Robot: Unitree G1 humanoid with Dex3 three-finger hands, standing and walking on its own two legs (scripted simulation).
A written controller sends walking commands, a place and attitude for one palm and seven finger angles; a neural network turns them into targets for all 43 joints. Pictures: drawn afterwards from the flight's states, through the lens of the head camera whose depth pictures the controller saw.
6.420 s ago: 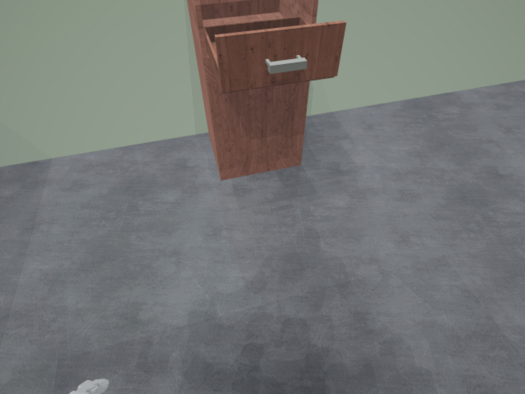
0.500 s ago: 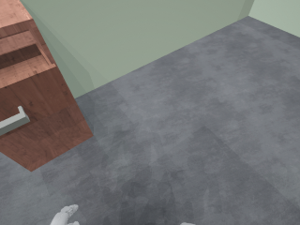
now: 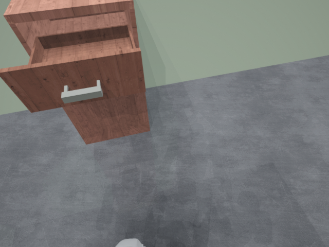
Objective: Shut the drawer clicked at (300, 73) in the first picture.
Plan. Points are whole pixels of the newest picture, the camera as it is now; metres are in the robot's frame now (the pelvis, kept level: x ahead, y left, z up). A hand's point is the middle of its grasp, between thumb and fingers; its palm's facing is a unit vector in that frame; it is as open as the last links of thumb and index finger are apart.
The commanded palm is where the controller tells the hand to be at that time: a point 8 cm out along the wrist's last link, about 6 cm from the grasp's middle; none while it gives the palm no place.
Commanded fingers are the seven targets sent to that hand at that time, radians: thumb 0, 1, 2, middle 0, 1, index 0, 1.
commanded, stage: turn to face it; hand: left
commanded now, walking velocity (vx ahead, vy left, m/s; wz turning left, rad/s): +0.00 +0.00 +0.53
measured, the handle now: (82, 89) +0.56 +0.32 +0.01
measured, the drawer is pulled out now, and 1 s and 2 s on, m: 0.29 0.29 0.29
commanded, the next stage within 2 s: take the last steps up to it in 0.54 s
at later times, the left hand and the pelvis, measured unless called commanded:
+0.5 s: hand out of the picture +0.06 +0.24 -0.15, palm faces +0.23 -0.94 -0.26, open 7.4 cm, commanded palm none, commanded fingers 0.00 0.90 0.90 -0.20 -0.30 -0.20 -0.30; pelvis +0.01 +0.02 +0.00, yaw +12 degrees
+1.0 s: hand out of the picture -0.09 +0.16 -0.16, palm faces +0.40 -0.90 -0.19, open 7.3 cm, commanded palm none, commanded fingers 0.00 0.90 0.90 -0.20 -0.30 -0.20 -0.30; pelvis +0.02 +0.01 +0.01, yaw +18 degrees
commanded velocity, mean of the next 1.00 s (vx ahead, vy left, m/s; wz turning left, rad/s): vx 0.11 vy -0.02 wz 0.19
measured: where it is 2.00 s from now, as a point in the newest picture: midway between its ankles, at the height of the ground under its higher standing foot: (162, 221)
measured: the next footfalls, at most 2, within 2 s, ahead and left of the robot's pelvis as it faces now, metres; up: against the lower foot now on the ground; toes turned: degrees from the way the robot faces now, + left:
left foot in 0.06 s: +0.03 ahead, +0.13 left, +0.00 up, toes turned +9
right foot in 0.56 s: +0.07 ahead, -0.09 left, +0.00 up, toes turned +9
